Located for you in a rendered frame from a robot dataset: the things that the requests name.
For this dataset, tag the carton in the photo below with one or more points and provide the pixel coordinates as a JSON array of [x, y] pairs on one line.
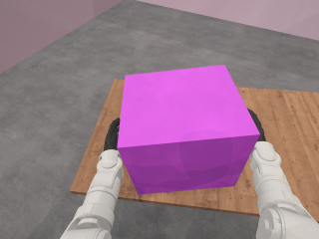
[[186, 129]]

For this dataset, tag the robot left forearm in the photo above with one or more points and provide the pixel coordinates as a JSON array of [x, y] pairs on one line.
[[99, 205]]

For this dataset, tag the robot left hand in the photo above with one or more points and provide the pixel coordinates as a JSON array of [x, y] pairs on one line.
[[111, 140]]

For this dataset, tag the robot right hand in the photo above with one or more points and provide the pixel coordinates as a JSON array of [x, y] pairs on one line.
[[258, 125]]

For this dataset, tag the table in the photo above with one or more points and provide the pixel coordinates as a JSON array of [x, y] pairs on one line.
[[290, 120]]

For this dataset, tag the robot right upper arm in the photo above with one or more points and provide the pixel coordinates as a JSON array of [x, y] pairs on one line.
[[276, 223]]

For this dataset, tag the robot right forearm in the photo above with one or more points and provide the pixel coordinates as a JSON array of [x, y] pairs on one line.
[[270, 183]]

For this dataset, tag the robot left upper arm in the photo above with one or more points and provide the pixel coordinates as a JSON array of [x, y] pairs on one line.
[[89, 233]]

